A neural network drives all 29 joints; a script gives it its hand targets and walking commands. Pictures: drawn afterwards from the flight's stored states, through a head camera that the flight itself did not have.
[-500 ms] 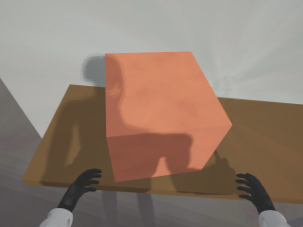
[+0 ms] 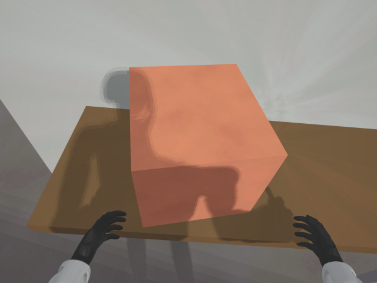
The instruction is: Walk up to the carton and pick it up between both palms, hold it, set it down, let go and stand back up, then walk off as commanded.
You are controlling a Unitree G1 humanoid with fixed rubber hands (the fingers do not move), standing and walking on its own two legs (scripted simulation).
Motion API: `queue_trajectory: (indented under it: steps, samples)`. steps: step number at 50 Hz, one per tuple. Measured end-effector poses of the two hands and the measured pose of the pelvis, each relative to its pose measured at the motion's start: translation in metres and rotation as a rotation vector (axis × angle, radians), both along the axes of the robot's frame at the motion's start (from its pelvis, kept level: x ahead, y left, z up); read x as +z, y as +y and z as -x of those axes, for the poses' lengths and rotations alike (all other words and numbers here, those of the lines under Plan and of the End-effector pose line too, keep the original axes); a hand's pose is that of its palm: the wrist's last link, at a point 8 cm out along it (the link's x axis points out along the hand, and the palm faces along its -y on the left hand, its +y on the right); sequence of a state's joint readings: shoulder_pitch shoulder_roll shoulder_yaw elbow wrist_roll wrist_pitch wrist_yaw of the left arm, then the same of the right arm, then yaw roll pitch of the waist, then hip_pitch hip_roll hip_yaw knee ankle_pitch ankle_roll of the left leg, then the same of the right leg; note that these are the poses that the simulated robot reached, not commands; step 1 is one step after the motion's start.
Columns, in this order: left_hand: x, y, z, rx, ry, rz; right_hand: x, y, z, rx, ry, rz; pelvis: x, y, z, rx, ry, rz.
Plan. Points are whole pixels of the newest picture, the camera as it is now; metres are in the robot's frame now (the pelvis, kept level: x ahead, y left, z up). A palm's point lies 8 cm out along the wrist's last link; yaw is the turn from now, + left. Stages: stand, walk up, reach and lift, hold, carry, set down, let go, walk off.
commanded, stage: walk off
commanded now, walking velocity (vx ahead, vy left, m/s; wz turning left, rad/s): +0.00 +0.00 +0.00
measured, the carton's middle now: (191, 142) +0.43 +0.03 +0.03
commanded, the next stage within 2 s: none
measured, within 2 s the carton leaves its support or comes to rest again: neither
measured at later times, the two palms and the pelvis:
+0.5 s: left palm out of the picture +0.09 +0.30 -0.07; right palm (326, 268) +0.19 -0.26 -0.02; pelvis -0.07 +0.01 -0.02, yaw +0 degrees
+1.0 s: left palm out of the picture -0.04 +0.29 -0.12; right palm out of the picture -0.02 -0.31 -0.11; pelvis -0.14 -0.01 -0.02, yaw +1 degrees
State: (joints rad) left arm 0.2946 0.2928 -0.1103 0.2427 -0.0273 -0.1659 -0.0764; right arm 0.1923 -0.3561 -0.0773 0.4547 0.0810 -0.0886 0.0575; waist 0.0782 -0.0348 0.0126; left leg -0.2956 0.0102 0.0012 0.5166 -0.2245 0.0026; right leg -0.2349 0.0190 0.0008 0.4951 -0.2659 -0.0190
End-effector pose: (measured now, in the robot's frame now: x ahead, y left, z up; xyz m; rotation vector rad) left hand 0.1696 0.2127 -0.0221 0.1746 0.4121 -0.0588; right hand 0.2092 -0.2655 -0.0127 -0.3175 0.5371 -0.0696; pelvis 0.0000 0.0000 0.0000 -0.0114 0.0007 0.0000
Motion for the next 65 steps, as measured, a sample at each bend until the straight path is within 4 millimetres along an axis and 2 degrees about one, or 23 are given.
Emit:
queue_trajectory:
  steps: [4, 10, 14, 17, 24, 28, 33, 40, 45, 49, 54, 60, 65]
  samples:
    - [0.0, 0.0, 0.0, -0.005, -0.003, -0.004, 0.0, 0.0, 0.0, 0.004, -0.003, 0.001, -0.001, 0.0, 0.002, 0.0, 0.005, 0.0]
    - [0.001, -0.002, 0.001, 0.009, 0.006, -0.032, -0.002, -0.002, 0.003, 0.02, -0.04, -0.011, -0.006, -0.009, 0.018, -0.001, 0.016, -0.011]
    - [0.002, 0.004, 0.012, 0.05, 0.038, -0.065, -0.004, -0.003, 0.005, 0.018, -0.069, -0.032, -0.008, -0.013, 0.031, -0.004, 0.008, -0.015]
    - [-0.004, 0.018, 0.026, 0.084, 0.093, -0.094, -0.005, -0.003, 0.008, 0.002, -0.078, -0.03, -0.009, -0.011, 0.039, -0.005, 0.005, -0.014]
    - [-0.042, 0.076, 0.077, 0.208, 0.291, -0.154, -0.003, 0.004, 0.02, -0.012, -0.065, 0.04, -0.015, 0.005, 0.062, -0.003, 0.041, 0.011]
    - [-0.069, 0.1, 0.107, 0.253, 0.38, -0.136, -0.009, 0.011, 0.041, -0.018, -0.014, 0.098, -0.02, 0.019, 0.078, -0.001, 0.037, 0.025]
    - [-0.09, 0.109, 0.146, 0.285, 0.511, -0.12, -0.036, 0.003, 0.102, -0.069, 0.22, 0.145, -0.015, 0.026, 0.092, 0.011, 0.021, 0.042]
    - [-0.103, 0.105, 0.183, 0.287, 0.626, -0.132, -0.07, -0.016, 0.187, -0.143, 0.489, 0.159, -0.015, 0.022, 0.111, 0.01, 0.022, 0.037]
    - [-0.101, 0.093, 0.198, 0.289, 0.636, -0.153, -0.083, -0.031, 0.222, -0.161, 0.56, 0.146, -0.017, 0.008, 0.125, 0.01, 0.028, 0.018]
    - [-0.095, 0.078, 0.209, 0.295, 0.616, -0.177, -0.093, -0.046, 0.23, -0.153, 0.548, 0.122, -0.02, -0.01, 0.138, 0.01, 0.024, -0.006]
    - [-0.091, 0.057, 0.229, 0.307, 0.584, -0.222, -0.114, -0.062, 0.218, -0.133, 0.484, 0.066, -0.03, -0.035, 0.157, 0.008, 0.001, -0.036]
    - [-0.072, 0.045, 0.252, 0.312, 0.594, -0.283, -0.122, -0.066, 0.21, -0.119, 0.43, 0.005, -0.026, -0.05, 0.174, 0.003, -0.009, -0.053]
    - [-0.065, 0.04, 0.264, 0.32, 0.583, -0.31, -0.128, -0.07, 0.223, -0.119, 0.441, -0.012, -0.025, -0.057, 0.188, 0.001, -0.002, -0.061]
